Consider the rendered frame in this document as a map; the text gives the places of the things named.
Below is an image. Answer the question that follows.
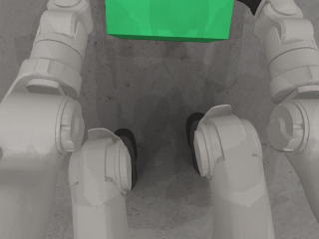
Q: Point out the right robot hand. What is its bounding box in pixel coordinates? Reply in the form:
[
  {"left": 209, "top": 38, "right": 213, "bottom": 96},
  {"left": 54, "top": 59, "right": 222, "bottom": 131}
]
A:
[{"left": 236, "top": 0, "right": 262, "bottom": 16}]

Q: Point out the robot right thigh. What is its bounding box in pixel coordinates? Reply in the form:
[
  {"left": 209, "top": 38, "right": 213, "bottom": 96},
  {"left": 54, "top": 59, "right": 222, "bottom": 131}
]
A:
[{"left": 193, "top": 115, "right": 275, "bottom": 239}]

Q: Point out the carton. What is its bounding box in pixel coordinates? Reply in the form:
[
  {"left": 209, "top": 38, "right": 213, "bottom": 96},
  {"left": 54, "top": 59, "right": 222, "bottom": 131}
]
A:
[{"left": 105, "top": 0, "right": 234, "bottom": 43}]

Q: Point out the robot left upper arm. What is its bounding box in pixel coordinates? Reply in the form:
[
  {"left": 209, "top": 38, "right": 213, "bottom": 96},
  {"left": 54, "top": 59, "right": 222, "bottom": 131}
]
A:
[{"left": 0, "top": 91, "right": 85, "bottom": 239}]

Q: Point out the robot left forearm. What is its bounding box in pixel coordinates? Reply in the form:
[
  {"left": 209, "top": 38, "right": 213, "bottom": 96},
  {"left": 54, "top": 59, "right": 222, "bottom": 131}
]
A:
[{"left": 0, "top": 0, "right": 94, "bottom": 107}]

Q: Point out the robot right forearm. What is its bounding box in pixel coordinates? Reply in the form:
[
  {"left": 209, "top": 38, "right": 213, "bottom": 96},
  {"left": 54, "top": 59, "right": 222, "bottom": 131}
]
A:
[{"left": 253, "top": 0, "right": 319, "bottom": 105}]

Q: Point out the robot right upper arm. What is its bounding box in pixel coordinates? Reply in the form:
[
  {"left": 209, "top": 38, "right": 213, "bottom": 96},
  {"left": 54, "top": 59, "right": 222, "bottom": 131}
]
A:
[{"left": 266, "top": 99, "right": 319, "bottom": 224}]

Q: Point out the robot right shin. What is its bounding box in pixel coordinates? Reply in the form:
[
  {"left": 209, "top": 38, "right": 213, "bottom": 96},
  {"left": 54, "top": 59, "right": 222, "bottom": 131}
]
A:
[{"left": 196, "top": 105, "right": 263, "bottom": 160}]

